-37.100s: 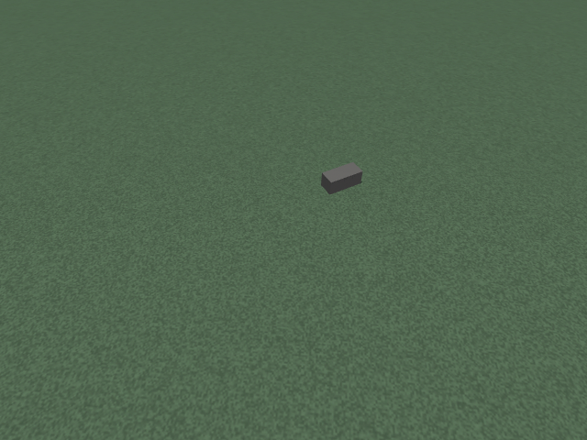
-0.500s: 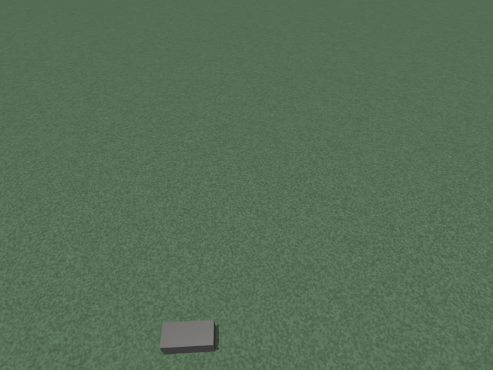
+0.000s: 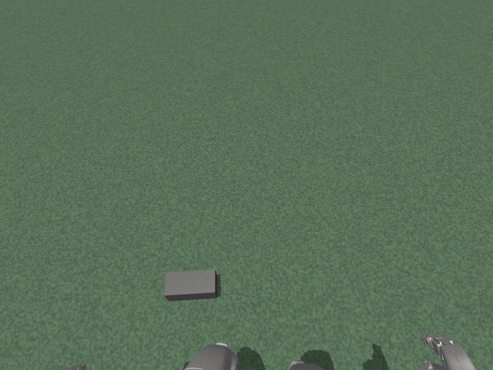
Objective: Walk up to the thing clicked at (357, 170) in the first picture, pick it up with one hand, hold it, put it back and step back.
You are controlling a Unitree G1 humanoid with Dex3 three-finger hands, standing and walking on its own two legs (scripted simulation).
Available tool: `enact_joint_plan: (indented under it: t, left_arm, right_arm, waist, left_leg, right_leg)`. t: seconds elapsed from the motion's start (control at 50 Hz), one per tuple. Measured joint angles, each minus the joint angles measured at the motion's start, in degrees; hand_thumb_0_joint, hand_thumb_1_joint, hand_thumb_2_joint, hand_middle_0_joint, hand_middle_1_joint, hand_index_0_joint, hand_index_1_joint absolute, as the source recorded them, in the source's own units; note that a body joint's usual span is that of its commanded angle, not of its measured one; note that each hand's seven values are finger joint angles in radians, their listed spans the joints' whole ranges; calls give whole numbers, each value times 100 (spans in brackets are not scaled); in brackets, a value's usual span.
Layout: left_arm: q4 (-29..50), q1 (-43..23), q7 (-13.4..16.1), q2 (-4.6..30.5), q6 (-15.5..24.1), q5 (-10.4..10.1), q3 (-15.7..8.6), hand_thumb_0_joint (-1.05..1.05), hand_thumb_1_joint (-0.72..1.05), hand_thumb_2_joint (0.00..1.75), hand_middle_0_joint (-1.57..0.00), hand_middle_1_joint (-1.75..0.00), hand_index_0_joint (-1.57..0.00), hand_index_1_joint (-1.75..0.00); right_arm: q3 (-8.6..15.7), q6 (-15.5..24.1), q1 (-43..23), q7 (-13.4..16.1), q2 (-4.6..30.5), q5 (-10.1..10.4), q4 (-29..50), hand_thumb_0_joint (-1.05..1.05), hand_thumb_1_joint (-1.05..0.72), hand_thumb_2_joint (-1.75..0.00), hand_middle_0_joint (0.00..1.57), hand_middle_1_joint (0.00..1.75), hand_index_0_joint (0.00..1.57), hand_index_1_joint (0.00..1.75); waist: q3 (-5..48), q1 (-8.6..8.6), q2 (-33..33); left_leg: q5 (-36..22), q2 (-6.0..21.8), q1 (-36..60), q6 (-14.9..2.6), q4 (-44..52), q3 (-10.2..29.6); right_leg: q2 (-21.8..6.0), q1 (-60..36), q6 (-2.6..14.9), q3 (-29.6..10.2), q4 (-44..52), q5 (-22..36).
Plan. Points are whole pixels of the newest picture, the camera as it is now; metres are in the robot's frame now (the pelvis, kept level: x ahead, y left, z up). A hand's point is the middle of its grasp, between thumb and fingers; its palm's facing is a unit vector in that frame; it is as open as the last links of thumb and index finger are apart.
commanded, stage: step back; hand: left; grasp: from above
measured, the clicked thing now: (191, 285) +0.47 +0.25 -0.72
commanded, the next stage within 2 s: none
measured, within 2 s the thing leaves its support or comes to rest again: neither
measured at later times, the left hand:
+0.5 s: hand out of the picture -0.02 +0.30 -0.15, palm faces +0.00 -0.92 -0.38, open 7.4 cm
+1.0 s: hand out of the picture -0.13 +0.27 -0.13, palm faces +0.00 -0.91 -0.41, open 7.4 cm
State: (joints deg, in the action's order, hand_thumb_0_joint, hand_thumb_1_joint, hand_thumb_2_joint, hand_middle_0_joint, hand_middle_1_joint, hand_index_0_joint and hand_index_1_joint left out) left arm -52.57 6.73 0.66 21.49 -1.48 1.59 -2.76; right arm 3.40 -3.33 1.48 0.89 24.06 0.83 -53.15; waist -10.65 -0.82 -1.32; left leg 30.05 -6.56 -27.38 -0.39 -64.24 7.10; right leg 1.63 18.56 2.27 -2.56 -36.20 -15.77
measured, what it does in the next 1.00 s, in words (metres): walks backwards: left foot, then right foot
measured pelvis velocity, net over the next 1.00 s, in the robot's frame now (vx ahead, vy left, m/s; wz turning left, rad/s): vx -0.28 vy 0.01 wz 0.05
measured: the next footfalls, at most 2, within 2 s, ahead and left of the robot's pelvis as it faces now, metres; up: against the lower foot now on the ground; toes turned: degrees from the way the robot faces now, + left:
left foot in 0.24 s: -0.04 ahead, +0.13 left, +0.00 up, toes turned +2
right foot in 0.66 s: -0.15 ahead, -0.12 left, +0.00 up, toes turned +0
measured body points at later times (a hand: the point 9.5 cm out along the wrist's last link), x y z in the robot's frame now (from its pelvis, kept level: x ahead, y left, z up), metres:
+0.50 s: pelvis -0.11 +0.03 +0.01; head -0.05 +0.05 +0.45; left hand -0.02 +0.35 -0.12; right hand +0.00 -0.28 -0.10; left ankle -0.08 +0.13 -0.73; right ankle -0.15 -0.13 -0.64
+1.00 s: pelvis -0.28 +0.01 -0.01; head -0.21 +0.01 +0.44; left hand -0.13 +0.32 -0.11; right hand -0.21 -0.32 -0.13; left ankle -0.30 +0.12 -0.72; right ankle -0.19 -0.12 -0.73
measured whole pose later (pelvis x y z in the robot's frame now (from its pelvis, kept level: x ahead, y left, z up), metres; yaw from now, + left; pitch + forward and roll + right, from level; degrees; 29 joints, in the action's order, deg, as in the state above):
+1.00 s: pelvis -0.28 +0.01 -0.01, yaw +3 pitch -2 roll +0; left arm -42.8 5.5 0.9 21.3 -2.2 1.8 -3.2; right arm 3.0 -2.8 12.5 0.8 23.4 -0.7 -51.4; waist -10.3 0.9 -0.1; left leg 25.2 -2.3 -14.6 0.2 -40.9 2.5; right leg -2.6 23.0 -0.4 0.8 -37.1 -12.1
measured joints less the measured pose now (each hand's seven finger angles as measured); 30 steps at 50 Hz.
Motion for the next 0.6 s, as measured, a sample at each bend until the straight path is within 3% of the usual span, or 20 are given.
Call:
enact_joint_plan:
  t: [0.04,0.1,0.18,0.24,0.26,0.28,0.32,0.38,0.44,0.52,0.6]
  left_arm:
    - [104,-42,21,-66,-35,20,14,1,91,90,-20,-30,-20,-30]
    - [333,-97,52,-145,-17,14,24,1,90,90,-20,-30,-20,-30]
    - [606,-113,65,-155,-7,-3,23,1,90,90,-20,-30,-20,-30]
    - [672,-115,33,-53,-89,-48,33,1,90,90,-20,-30,-20,-30]
    - [657,-130,25,13,-125,-65,18,1,90,90,-20,-30,-20,-30]
    - [608,-119,33,36,-158,-76,-4,1,90,90,-20,-30,-20,-30]
    - [463,-85,59,34,-222,-41,-39,1,90,90,-20,-30,-20,-30]
    - [399,14,64,111,-220,-107,-108,1,91,90,-20,-30,-20,-30]
    - [443,156,55,163,-171,-110,-167,1,91,90,-20,-30,-20,-30]
    - [456,300,42,217,-172,-84,-199,1,91,90,-20,-30,-20,-30]
    - [426,337,2,212,-140,-73,-182,1,91,90,-20,-30,-20,-29]
  right_arm:
    - [-36,25,147,2,10,-9,31,0,-90,-90,20,30,20,30]
    - [-98,13,381,12,2,-53,16,0,-90,-90,20,30,20,30]
    - [-133,-9,534,6,-77,-119,7,0,-90,-90,20,30,21,30]
    - [-102,84,620,-36,-165,-185,32,0,-90,-90,20,30,21,30]
    - [-86,101,611,-46,-249,-236,22,0,-90,-90,20,30,21,30]
    - [-96,104,620,-87,-296,-262,30,0,-90,-90,20,30,21,30]
    - [-118,129,659,-140,-336,-267,56,0,-90,-90,20,30,21,30]
    - [-171,143,716,-95,-419,-268,87,1,-90,-90,20,30,21,30]
    - [-166,141,683,-52,-417,-243,180,1,-90,-90,20,30,21,30]
    - [-135,194,541,-18,-382,-207,395,1,-90,-90,20,30,21,30]
    - [-126,197,397,-44,-285,-219,578,0,-90,-90,20,30,21,30]
  waist:
    - [2,-24,-3]
    - [-17,-41,2]
    - [-108,-5,69]
    - [-130,98,190]
    - [-188,72,367]
    - [-196,43,432]
    - [-153,130,331]
    - [-25,135,353]
    - [31,79,348]
    - [6,44,321]
    - [-36,47,245]
  left_leg:
    - [-45,-71,6,59,-357,26]
    - [-8,26,291,140,-34,-36]
    - [-29,291,831,108,1260,-236]
    - [-837,460,1334,-28,2693,-454]
    - [-949,362,1375,-71,2760,-559]
    - [-955,355,1356,-106,2723,-632]
    - [-1009,492,1300,-161,2723,-579]
    - [-1288,598,1286,-156,3037,-597]
    - [-1471,677,1202,-165,3167,-679]
    - [-1620,781,1017,-161,3125,-833]
    - [-1729,890,737,-83,2927,-967]
  right_leg:
    - [-38,31,-5,36,167,146]
    - [-103,98,-27,135,281,286]
    - [-204,256,-121,259,219,395]
    - [-308,468,-237,327,-74,366]
    - [-393,524,-223,217,-193,345]
    - [-306,613,-207,47,-422,-161]
    - [131,831,-195,-268,-1424,-1133]
    - [521,1040,-152,-575,-2759,-1280]
    - [571,907,-263,-638,-3234,-1253]
    - [391,460,-404,-607,-2722,-1366]
    - [78,-71,-373,-316,-1394,-1254]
